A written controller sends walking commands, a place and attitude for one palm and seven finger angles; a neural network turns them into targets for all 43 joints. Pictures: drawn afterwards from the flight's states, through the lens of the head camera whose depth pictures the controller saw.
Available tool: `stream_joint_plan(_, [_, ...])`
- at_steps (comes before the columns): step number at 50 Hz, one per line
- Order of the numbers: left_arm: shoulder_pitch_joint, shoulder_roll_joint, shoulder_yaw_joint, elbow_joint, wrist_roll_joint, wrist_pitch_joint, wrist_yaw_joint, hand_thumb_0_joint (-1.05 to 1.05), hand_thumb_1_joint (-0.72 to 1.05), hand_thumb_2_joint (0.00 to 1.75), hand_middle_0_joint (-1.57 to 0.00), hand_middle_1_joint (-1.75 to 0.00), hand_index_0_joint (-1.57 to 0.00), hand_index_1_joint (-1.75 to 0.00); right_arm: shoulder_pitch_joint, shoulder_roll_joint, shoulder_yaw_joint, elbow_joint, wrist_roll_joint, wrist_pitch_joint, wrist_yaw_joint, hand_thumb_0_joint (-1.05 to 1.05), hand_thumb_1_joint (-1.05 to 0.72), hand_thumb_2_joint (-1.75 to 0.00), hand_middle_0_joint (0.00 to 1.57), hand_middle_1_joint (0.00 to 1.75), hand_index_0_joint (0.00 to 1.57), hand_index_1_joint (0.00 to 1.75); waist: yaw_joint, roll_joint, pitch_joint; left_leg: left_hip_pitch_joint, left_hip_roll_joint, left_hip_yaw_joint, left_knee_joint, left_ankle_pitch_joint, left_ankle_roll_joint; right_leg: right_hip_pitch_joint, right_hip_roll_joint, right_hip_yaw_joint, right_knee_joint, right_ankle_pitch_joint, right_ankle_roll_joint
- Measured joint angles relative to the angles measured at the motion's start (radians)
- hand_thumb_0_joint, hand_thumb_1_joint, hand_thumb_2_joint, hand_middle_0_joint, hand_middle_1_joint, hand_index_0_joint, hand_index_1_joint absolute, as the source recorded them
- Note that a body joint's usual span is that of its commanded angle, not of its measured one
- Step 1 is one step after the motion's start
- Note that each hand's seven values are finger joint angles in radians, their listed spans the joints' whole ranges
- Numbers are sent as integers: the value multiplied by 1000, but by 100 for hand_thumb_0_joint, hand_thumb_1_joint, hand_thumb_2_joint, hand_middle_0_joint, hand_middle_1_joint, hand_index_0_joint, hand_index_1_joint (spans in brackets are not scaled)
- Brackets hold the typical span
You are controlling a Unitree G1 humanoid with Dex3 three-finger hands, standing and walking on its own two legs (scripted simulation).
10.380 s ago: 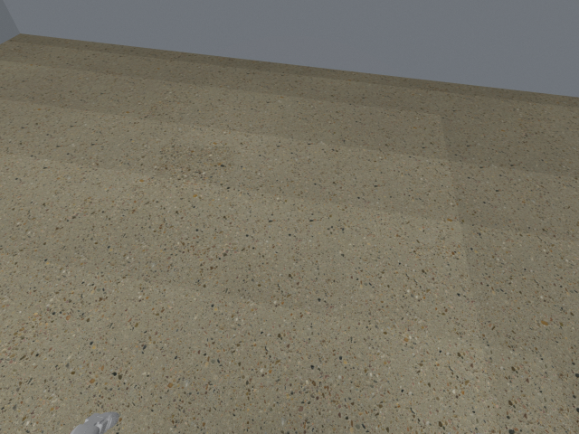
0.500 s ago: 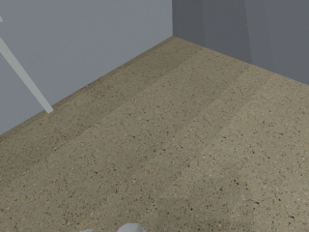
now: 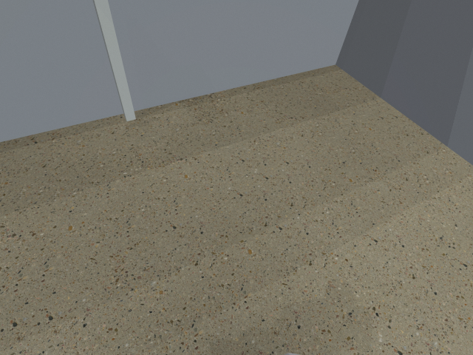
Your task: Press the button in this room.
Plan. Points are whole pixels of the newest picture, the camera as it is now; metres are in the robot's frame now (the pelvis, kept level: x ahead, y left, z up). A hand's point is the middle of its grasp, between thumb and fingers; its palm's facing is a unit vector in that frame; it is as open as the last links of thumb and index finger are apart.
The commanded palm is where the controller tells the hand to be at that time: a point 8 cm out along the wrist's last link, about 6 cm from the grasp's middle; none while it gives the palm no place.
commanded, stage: turn or walk to find it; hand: left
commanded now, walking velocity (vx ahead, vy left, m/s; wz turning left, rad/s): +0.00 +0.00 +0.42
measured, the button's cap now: out of the picture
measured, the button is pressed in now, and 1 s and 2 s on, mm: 0 0 0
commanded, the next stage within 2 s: none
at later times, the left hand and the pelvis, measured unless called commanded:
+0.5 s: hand out of the picture +0.05 +0.15 -0.14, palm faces +0.21 -0.94 -0.28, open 7.4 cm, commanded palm none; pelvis -0.03 -0.05 +0.00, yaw +13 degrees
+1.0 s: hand out of the picture -0.15 +0.19 -0.18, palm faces +0.47 -0.85 -0.24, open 7.4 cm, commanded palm none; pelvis -0.06 -0.01 +0.00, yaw +25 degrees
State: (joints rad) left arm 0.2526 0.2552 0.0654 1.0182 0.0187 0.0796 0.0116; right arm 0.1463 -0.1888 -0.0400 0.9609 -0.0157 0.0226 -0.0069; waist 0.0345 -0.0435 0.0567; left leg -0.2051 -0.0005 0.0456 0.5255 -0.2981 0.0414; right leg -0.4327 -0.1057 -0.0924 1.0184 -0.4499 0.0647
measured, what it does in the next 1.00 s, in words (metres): steps on the spot, turning left: right foot, then left foot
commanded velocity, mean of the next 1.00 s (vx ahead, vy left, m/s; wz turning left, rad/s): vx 0.00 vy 0.00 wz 0.42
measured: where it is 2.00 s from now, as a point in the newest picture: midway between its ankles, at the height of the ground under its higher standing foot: outside the picture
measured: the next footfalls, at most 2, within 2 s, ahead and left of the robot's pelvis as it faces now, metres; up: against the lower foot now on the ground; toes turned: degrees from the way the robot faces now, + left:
right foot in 0.38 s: +0.03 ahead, -0.14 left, +0.00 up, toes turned +6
left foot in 0.90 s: -0.08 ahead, +0.09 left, +0.00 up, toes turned +28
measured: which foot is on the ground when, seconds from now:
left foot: down 0.00-0.40, up 0.42-0.88, down 0.90-1.00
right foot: up 0.00-0.36, down 0.38-0.90, up 0.92-1.00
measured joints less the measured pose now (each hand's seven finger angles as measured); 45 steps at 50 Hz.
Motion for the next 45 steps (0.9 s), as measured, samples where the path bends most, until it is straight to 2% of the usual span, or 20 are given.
stream_joint_plan(5, [-37,-4,-3,-26,-2,-19,-5,1,91,90,-19,-30,-20,-30,13,8,6,4,4,-6,-4,0,-91,-90,20,29,21,30,-4,11,-3,15,-23,-32,-77,58,11,-25,10,55,52,67,23])
stream_joint_plan(10, [-75,-16,-7,-47,-5,-19,1,1,91,90,-19,-30,-20,-30,43,11,-1,6,1,-4,-3,0,-90,-90,20,30,21,30,-26,24,-3,2,-42,-60,-92,81,11,2,21,75,-14,48,32])
stream_joint_plan(16, [-130,-43,-18,-78,-13,-29,4,1,91,90,-19,-30,-20,-30,85,-2,-16,19,-6,9,-2,0,-90,-90,20,30,21,30,-66,59,6,-47,-54,-110,-59,89,-11,89,59,75,-242,13,17])
stream_joint_plan(19, [-141,-56,-26,-98,-16,-49,4,1,91,90,-20,-30,-20,-30,110,-14,-25,28,-2,18,0,0,-90,-90,20,30,21,30,-71,72,1,-87,-67,-133,-13,79,-34,171,73,63,-446,138,0])
stream_joint_plan(20, [-144,-67,-28,-99,-12,-58,6,1,91,90,-20,-30,-20,-30,114,-24,-30,33,3,21,1,1,-90,-90,20,30,21,30,-72,94,5,-104,-59,-146,22,64,-39,182,84,47,-469,174,-32])
stream_joint_plan(21, [-142,-77,-33,-102,-8,-64,7,1,91,90,-20,-30,-20,-30,118,-31,-36,38,4,27,1,1,-91,-90,20,30,21,30,-75,108,8,-129,-58,-151,89,-15,-46,183,88,31,-461,171,-60])
stream_joint_plan(23, [-128,-92,-40,-107,-6,-67,8,1,91,90,-20,-30,-20,-30,127,-42,-46,44,1,43,3,1,-91,-90,20,29,21,30,-77,113,3,-194,-67,-132,286,-128,-55,193,73,7,-458,149,-92])
stream_joint_plan(26, [-100,-106,-41,-103,-7,-63,9,1,91,90,-20,-30,-21,-30,129,-58,-58,53,-5,58,12,1,-91,-90,20,29,20,30,-71,110,-3,-264,-47,-104,535,-110,-70,220,56,-17,-499,160,-98])
stream_joint_plan(30, [-71,-114,-43,-86,-7,-66,9,1,90,90,-20,-30,-21,-30,129,-69,-62,55,-6,56,16,1,-91,-90,20,29,20,30,-72,106,0,-284,-1,-99,649,-46,-96,239,42,-57,-536,180,-100])
stream_joint_plan(34, [-44,-109,-36,-75,-3,-73,13,1,91,89,-20,-30,-21,-30,118,-70,-59,63,-5,62,16,1,-91,-90,19,29,20,30,-55,91,4,-252,32,-94,608,-60,-114,239,25,-93,-539,181,-99])
stream_joint_plan(39, [-16,-84,-30,-57,8,-70,9,1,91,90,-20,-30,-21,-30,71,-64,-46,59,2,60,13,1,-91,-90,19,29,20,30,-26,63,20,-170,49,-46,407,-138,-115,221,-7,-131,-512,172,-84])
stream_joint_plan(42, [-3,-62,-23,-44,11,-65,6,1,91,90,-20,-30,-21,-30,32,-56,-35,44,9,47,12,1,-91,-90,19,29,20,30,-6,43,30,-110,41,-8,252,-147,-102,200,-30,-150,-473,158,-67])
stream_joint_plan(44, [9,-45,-17,-34,7,-59,5,1,91,90,-20,-30,-21,-30,13,-53,-28,27,11,30,13,1,-91,-90,19,29,20,30,-3,34,29,-49,34,15,95,-53,-92,182,-47,-165,-426,138,-48])
stream_joint_plan(45, [16,-34,-14,-31,2,-53,4,1,91,90,-20,-30,-21,-30,5,-51,-26,18,10,19,14,1,-91,-90,19,29,20,30,-2,27,25,-28,28,19,41,-18,-59,163,-58,-166,-384,121,-37])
